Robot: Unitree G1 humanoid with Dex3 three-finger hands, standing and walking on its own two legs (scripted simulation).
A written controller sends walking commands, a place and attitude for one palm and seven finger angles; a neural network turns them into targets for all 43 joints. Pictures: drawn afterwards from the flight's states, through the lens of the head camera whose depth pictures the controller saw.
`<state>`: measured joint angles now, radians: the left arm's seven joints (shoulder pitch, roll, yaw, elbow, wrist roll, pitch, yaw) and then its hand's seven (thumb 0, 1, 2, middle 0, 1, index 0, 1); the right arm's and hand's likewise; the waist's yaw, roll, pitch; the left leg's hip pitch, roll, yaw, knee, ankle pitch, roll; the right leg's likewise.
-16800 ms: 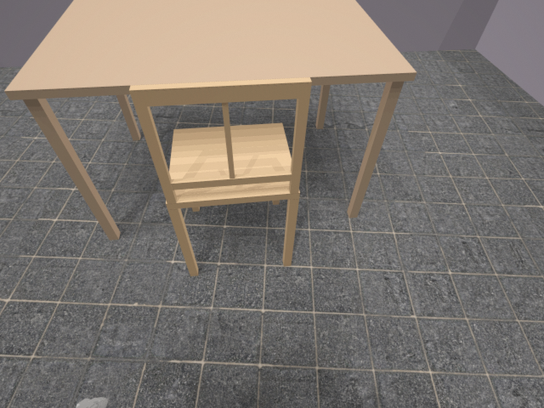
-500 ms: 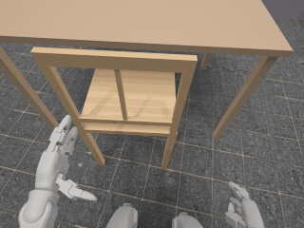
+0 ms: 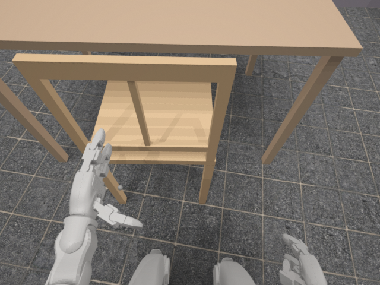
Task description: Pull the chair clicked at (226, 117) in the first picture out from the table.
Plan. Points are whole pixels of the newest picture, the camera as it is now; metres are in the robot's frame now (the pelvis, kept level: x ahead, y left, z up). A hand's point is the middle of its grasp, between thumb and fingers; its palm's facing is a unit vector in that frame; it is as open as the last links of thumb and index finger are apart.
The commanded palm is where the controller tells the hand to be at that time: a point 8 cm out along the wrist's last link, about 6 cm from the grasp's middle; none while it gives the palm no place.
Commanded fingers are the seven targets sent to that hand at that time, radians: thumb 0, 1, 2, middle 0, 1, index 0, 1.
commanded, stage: aim the fingers beside a spindle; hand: left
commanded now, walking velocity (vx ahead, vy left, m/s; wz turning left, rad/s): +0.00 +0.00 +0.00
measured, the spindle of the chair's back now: (141, 116) +0.50 +0.14 +0.00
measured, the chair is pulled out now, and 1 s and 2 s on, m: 0.00 0.00 0.00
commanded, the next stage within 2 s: push the fingers through the gap in 1.26 s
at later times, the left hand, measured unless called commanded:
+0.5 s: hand (136, 176) +0.34 +0.13 +0.01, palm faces +0.01 -1.00 -0.02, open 17.0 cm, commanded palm +0.32 +0.18 +0.01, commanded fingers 0.00 -0.50 0.30 -0.06 -0.08 -0.06 -0.08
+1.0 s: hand (138, 170) +0.35 +0.13 +0.00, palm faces +0.01 -1.00 -0.01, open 17.0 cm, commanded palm +0.33 +0.17 +0.00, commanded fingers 0.00 -0.50 0.30 -0.06 -0.08 -0.06 -0.08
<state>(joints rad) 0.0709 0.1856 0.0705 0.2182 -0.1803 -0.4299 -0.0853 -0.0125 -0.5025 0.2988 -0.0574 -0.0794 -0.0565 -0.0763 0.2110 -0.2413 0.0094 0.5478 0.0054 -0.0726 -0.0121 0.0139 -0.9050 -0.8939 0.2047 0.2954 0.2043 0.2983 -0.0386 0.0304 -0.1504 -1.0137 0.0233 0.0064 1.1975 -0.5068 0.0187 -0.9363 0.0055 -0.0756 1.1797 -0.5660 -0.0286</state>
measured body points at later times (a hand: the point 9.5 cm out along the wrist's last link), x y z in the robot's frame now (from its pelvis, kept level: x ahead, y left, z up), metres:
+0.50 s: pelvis -0.01 -0.01 -0.01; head +0.09 +0.00 +0.42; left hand +0.33 +0.18 +0.01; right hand +0.14 -0.26 -0.12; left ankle +0.04 +0.11 -0.64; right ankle +0.00 -0.11 -0.64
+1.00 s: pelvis -0.01 +0.01 -0.02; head +0.10 +0.01 +0.42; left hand +0.35 +0.18 +0.00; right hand +0.12 -0.24 -0.14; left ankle +0.04 +0.11 -0.64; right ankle +0.00 -0.11 -0.64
